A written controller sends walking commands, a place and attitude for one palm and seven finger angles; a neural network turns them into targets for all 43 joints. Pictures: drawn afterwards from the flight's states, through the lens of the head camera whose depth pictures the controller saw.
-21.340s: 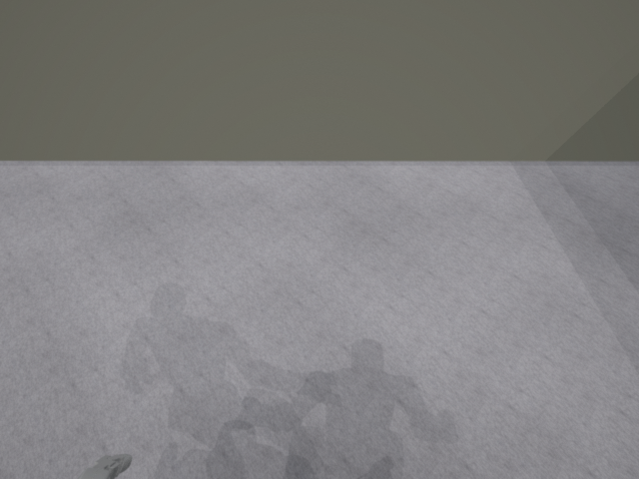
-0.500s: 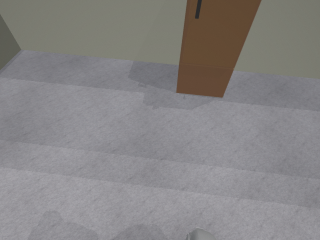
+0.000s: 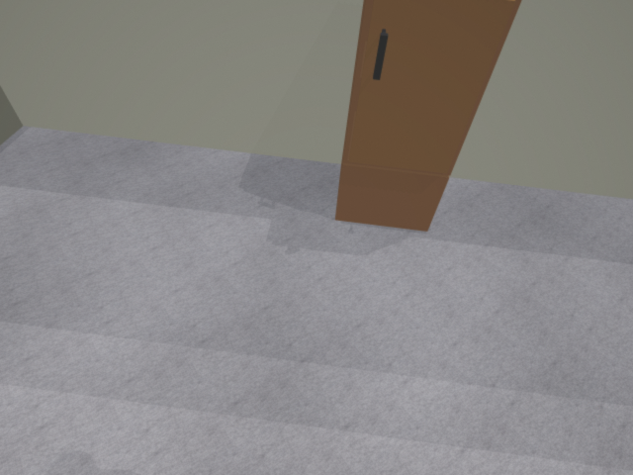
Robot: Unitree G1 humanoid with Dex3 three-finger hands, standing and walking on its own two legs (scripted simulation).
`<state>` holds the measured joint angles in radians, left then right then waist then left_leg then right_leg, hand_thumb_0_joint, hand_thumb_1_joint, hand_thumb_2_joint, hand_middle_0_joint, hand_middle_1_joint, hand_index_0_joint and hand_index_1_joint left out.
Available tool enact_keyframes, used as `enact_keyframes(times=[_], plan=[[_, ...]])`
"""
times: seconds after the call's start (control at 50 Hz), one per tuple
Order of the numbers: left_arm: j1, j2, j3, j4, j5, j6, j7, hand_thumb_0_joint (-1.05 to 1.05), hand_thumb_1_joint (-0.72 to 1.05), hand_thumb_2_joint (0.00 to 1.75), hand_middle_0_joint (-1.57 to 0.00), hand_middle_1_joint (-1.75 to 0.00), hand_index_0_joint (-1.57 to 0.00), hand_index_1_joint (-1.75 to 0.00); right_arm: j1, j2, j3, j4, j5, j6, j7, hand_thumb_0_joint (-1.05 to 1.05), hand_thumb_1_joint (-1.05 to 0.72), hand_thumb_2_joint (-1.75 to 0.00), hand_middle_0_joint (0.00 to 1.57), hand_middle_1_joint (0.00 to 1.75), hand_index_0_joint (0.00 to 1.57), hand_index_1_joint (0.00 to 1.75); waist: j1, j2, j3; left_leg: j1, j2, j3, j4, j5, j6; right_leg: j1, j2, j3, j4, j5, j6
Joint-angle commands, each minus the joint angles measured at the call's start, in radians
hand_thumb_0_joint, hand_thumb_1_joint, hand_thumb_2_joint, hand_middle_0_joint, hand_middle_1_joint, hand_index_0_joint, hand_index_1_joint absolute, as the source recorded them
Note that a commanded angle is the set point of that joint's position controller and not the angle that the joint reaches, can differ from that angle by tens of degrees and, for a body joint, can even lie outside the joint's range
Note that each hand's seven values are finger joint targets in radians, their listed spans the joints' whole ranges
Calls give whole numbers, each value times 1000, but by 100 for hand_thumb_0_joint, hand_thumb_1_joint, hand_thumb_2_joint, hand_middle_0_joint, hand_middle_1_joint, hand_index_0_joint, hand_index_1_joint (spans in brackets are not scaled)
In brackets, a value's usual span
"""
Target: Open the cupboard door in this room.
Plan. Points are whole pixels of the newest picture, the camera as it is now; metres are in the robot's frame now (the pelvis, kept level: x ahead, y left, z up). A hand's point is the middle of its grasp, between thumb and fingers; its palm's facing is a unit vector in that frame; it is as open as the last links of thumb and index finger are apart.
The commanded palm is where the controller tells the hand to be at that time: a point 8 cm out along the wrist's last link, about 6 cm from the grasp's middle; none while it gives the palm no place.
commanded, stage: stand and wait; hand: left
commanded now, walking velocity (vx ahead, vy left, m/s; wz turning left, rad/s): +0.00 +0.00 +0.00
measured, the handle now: (380, 54) +1.24 -0.11 +0.01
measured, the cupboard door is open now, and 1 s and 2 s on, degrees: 0 0 0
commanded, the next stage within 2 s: look at it before walking up in 0.54 s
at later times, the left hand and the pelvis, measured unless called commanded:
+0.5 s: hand out of the picture +0.01 +0.18 -0.17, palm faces +0.02 -0.98 -0.18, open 7.3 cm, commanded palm none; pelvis +0.04 +0.02 +0.01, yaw -1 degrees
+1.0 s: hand out of the picture +0.02 +0.16 -0.17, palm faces +0.02 -0.98 -0.19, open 7.3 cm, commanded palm none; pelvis +0.03 +0.00 +0.01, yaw -1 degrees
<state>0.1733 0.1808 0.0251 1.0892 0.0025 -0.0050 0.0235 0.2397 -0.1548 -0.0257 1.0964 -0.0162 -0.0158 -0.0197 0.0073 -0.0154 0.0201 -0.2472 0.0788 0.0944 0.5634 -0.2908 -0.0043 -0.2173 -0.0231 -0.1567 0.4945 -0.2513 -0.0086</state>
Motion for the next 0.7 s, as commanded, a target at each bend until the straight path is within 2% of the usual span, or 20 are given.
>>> enact_keyframes(times=[0.0,0.02,0.04,0.08,0.12,0.14,0.22,0.5,0.64,0.68], plan=[[81,56,3,-9,6,-3,1,0,90,90,-20,-30,-20,-30,32,-103,-1,-18,3,-16,-11,0,-90,-90,20,30,20,30,25,232,50,-33,145,-168,-311,226,37,67,-80,71,-70,82,33],[94,59,-1,0,6,-6,0,0,90,90,-20,-30,-20,-30,38,-99,2,-19,6,-18,-14,0,-90,-90,20,30,20,30,23,201,40,-3,128,-138,-289,295,29,77,-85,78,-85,117,29],[109,58,-4,10,3,-7,0,0,90,90,-20,-30,-20,-30,42,-95,2,-17,9,-19,-16,0,-90,-90,20,30,20,30,23,201,36,28,120,-121,-277,331,22,77,-93,82,-99,133,26],[131,64,-9,29,2,-12,3,0,90,90,-20,-30,-20,-30,59,-89,5,-7,10,-20,-18,0,-90,-90,20,30,20,30,13,136,6,84,101,-93,-253,352,16,86,-109,94,-128,176,23],[133,68,-12,36,3,-17,6,0,90,90,-20,-30,-20,-30,78,-91,3,2,10,-21,-17,0,-90,-90,20,30,20,30,1,76,-14,119,92,-84,-239,367,12,92,-119,99,-138,213,20],[130,66,-13,38,2,-16,7,0,90,90,-20,-30,-20,-30,80,-95,2,1,12,-18,-17,0,-90,-90,20,30,20,30,-3,50,2,120,94,-88,-243,362,11,84,-118,96,-140,204,21],[155,55,-20,53,4,-18,12,0,90,90,-20,-30,-20,-30,88,-100,3,16,12,-19,-19,0,-90,-90,20,30,20,30,-8,0,17,145,85,-80,-241,367,16,72,-124,102,-144,221,21],[203,42,-20,66,5,-16,24,0,90,90,-20,-30,-20,-30,116,-72,7,50,13,-19,-21,0,-90,-90,20,30,20,30,-4,23,39,138,70,-64,-240,364,23,90,-127,104,-139,245,15],[197,39,-19,60,4,-16,27,0,90,90,-20,-30,-20,-30,130,-63,6,57,13,-17,-22,0,-90,-90,20,30,20,30,-3,15,67,115,66,-66,-240,326,21,85,-125,105,-143,227,11],[197,39,-18,60,5,-16,26,0,90,90,-20,-30,-20,-30,131,-58,8,56,12,-17,-22,0,-90,-90,20,30,20,30,-3,29,81,104,65,-62,-246,308,21,82,-125,109,-147,223,10]])
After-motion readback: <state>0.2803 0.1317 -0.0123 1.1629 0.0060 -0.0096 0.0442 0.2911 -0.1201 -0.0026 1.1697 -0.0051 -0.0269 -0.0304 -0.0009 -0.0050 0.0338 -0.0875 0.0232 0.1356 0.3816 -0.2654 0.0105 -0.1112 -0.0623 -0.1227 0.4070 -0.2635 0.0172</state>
